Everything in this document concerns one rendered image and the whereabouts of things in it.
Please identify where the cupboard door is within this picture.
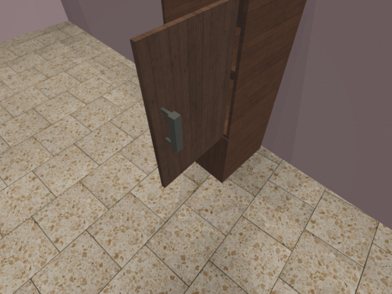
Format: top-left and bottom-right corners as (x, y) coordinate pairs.
(130, 0), (239, 188)

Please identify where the handle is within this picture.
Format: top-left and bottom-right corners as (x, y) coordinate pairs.
(160, 107), (183, 153)

